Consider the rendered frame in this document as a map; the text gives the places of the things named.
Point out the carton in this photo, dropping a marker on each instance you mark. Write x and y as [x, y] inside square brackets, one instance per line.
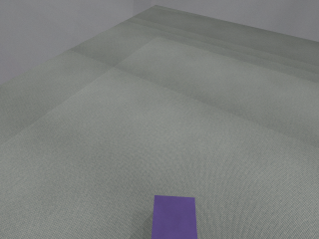
[174, 217]

